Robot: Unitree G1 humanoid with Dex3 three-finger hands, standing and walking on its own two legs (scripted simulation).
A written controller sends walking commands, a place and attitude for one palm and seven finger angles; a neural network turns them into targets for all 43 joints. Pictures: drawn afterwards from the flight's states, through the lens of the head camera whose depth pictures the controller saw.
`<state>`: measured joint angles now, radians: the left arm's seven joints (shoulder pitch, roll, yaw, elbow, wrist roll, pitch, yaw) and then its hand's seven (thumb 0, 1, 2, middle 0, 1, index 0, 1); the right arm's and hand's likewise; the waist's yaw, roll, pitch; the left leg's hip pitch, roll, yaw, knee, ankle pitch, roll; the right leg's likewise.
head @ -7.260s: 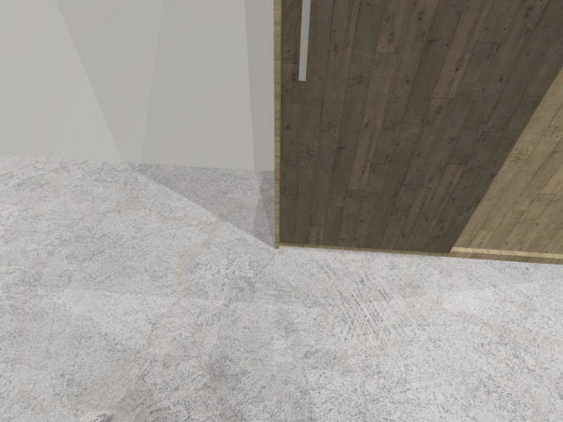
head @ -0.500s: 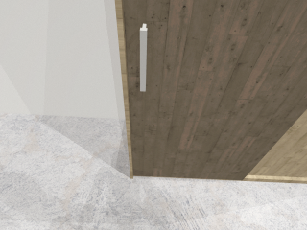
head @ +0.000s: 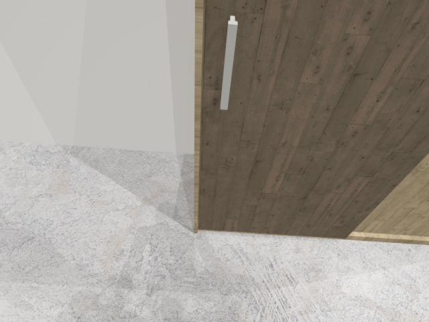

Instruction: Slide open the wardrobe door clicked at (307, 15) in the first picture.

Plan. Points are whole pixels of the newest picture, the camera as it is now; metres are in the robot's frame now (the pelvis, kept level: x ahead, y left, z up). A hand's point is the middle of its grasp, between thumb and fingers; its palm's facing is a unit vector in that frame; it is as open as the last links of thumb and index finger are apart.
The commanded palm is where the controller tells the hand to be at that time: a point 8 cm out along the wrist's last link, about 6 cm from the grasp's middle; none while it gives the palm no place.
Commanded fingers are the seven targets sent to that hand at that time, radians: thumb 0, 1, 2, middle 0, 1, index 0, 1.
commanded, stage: look again from close up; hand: left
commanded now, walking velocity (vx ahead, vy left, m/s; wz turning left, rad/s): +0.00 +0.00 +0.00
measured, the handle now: (227, 66) +0.63 +0.03 +0.17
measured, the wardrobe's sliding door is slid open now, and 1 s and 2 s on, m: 0.00 0.00 0.00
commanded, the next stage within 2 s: shuffle to correct the standing spot in 1.30 s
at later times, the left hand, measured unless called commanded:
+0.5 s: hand out of the picture -0.01 +0.16 -0.16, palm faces -0.01 -0.98 -0.18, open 7.4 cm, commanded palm none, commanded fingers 0.00 0.90 0.90 -0.20 -0.30 -0.20 -0.30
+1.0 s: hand out of the picture +0.00 +0.14 -0.17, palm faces +0.00 -0.99 -0.17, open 7.3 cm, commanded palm none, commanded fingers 0.00 0.90 0.90 -0.20 -0.30 -0.20 -0.30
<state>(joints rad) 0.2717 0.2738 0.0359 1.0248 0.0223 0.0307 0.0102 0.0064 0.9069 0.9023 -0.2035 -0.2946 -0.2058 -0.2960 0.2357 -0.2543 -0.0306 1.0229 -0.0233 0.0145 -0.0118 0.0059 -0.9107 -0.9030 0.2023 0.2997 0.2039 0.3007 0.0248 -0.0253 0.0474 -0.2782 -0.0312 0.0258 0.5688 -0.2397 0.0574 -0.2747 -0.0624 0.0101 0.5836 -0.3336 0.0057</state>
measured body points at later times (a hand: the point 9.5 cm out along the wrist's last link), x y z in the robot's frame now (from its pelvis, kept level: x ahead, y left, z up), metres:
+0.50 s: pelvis +0.00 -0.01 +0.01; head +0.01 -0.01 +0.46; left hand -0.01 +0.21 -0.15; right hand +0.00 -0.24 -0.15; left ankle +0.04 +0.08 -0.73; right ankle +0.01 -0.15 -0.73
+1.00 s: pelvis +0.01 -0.02 +0.01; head +0.01 -0.02 +0.46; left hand +0.00 +0.20 -0.15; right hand -0.01 -0.23 -0.15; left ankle +0.04 +0.08 -0.73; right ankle +0.01 -0.15 -0.73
